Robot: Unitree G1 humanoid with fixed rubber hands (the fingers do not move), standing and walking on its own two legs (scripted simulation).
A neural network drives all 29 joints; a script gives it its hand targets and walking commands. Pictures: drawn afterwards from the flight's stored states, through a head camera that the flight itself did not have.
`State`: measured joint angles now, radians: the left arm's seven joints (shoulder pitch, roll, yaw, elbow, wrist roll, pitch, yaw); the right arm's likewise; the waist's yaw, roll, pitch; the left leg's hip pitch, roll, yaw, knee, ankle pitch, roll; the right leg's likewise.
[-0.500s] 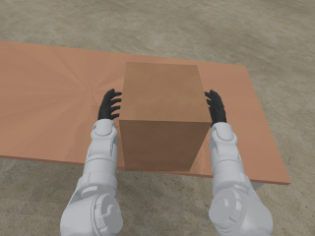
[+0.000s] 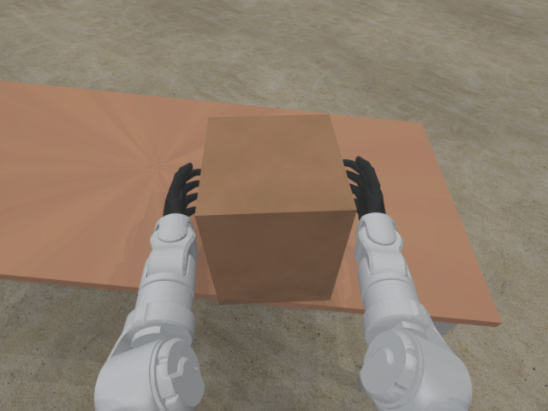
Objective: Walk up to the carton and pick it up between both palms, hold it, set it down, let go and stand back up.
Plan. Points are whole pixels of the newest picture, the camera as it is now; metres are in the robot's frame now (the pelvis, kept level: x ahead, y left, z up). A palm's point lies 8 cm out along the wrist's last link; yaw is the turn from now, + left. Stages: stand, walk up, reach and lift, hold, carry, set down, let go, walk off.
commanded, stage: reach and lift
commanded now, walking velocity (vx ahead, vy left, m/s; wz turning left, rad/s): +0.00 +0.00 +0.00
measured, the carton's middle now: (272, 213) +0.45 +0.02 +0.04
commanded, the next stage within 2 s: none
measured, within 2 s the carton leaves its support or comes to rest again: neither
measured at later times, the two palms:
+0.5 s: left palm (173, 214) +0.37 +0.16 +0.11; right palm (380, 209) +0.39 -0.13 +0.13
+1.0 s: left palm (173, 204) +0.38 +0.16 +0.13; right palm (384, 208) +0.38 -0.13 +0.14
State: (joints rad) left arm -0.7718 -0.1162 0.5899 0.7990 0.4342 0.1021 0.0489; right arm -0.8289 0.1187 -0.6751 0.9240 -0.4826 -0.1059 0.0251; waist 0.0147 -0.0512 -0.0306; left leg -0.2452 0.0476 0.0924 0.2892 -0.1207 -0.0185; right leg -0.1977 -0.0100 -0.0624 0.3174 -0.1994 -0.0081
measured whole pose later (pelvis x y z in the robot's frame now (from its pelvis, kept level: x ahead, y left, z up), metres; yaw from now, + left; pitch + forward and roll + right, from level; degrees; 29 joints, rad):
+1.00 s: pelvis -0.01 +0.01 +0.00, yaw +0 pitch -3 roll +0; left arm -0.69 -0.10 0.37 0.57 0.37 0.40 0.10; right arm -0.79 0.01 -0.33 0.99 -0.10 -0.04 -0.04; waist -0.04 -0.06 -0.01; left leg -0.11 0.04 0.09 0.30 -0.13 0.00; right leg -0.03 -0.02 -0.08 0.25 -0.17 0.01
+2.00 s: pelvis -0.04 +0.01 +0.00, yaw +2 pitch -8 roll +0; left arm -0.86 -0.02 0.42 0.43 0.42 0.72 -0.02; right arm -0.98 0.00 -0.23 0.89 0.03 0.25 -0.12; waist -0.09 -0.08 0.02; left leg -0.05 0.02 0.05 0.28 -0.09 0.00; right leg 0.02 -0.02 -0.09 0.29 -0.17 0.00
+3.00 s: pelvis -0.02 +0.00 +0.00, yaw +3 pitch -6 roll -1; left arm -0.87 0.07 0.38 0.38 0.34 0.80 -0.05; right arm -1.07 -0.06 -0.07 0.79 0.25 0.45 -0.24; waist -0.10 -0.05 -0.08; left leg -0.09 0.03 0.00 0.33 -0.13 -0.02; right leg 0.01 0.00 -0.08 0.28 -0.18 -0.01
